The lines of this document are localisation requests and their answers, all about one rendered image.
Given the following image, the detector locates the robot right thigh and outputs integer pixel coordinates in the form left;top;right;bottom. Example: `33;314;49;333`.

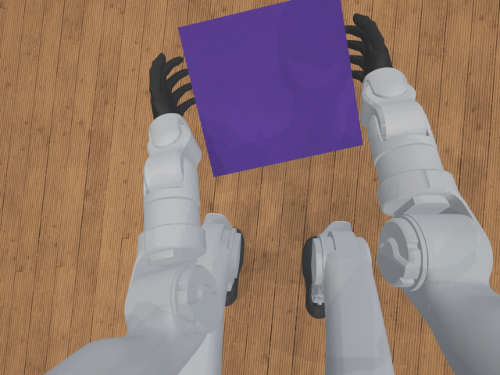
311;231;395;375

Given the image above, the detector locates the right robot upper arm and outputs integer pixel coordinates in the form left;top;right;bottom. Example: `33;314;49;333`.
376;214;500;375

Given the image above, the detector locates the robot left thigh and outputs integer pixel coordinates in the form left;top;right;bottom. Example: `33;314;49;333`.
178;222;241;375

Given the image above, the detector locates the carton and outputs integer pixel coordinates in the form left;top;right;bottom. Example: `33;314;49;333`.
178;0;363;177

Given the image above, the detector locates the left robot upper arm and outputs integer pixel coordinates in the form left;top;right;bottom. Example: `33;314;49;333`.
44;263;223;375

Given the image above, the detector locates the robot left forearm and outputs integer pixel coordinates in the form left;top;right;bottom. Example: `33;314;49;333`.
124;113;206;315

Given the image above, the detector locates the robot right forearm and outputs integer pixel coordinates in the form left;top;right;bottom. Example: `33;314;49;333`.
360;67;493;271

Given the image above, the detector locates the robot right hand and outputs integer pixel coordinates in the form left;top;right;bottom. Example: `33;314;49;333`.
345;13;393;82

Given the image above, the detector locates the robot thigh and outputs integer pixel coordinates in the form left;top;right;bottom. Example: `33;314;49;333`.
311;231;395;375
178;222;241;375

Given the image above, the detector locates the robot left hand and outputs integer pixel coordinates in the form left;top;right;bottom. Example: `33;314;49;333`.
149;53;196;119

